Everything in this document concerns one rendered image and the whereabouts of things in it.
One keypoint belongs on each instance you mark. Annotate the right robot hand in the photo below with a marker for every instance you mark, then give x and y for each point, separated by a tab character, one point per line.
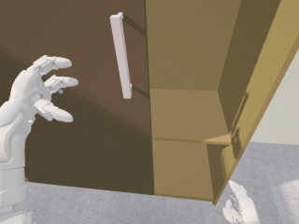
244	208

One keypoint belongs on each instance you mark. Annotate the robot left upper arm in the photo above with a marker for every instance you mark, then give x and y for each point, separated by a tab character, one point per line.
22	217

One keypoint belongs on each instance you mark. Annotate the left robot hand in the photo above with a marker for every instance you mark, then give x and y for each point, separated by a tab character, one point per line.
28	85

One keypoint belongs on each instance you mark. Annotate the left robot forearm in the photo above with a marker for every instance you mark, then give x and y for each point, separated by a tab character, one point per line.
16	121

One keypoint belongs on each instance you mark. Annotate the handle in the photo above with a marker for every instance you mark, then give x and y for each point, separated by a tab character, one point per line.
120	48

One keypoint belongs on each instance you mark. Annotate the wardrobe door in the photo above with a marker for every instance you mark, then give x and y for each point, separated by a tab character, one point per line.
108	145

